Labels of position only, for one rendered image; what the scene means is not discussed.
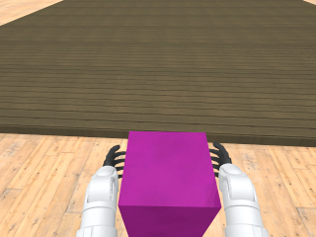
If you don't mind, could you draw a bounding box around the carton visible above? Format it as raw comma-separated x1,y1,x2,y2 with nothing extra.
118,131,222,237

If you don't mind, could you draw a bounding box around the left robot forearm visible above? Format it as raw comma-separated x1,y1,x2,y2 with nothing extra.
75,165,119,237

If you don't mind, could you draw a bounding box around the right robot forearm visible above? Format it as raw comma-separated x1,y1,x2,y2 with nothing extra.
218,163,270,237

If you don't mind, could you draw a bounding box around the robot left hand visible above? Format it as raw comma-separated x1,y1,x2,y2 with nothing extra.
102,144,126,179

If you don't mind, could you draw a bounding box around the robot right hand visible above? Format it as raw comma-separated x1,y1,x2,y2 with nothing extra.
209,142,232,178

